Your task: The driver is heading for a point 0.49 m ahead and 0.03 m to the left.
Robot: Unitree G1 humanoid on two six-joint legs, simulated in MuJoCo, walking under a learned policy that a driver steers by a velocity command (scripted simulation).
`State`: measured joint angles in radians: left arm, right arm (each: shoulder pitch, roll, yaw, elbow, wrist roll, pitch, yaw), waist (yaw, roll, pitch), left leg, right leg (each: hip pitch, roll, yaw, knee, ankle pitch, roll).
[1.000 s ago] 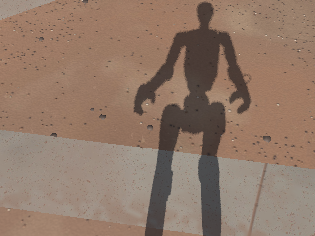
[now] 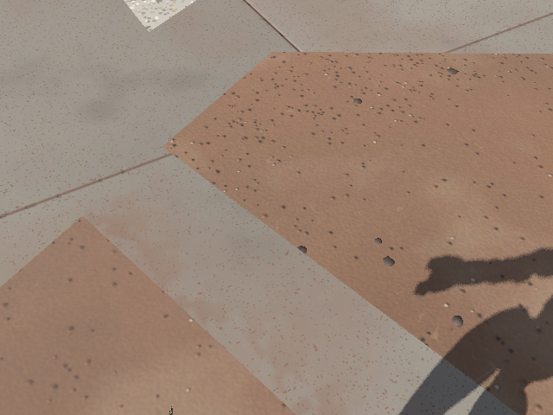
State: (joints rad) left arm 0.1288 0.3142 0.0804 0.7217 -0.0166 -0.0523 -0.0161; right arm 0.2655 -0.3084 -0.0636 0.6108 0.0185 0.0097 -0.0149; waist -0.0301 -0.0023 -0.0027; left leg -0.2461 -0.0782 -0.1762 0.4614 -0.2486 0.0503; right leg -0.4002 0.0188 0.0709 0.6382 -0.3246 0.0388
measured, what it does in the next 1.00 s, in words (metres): walks ahead, turning left: right foot, then left foot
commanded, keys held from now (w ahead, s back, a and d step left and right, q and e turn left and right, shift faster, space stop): w+q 0.36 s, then w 0.18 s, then w+e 0.08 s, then no key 0.38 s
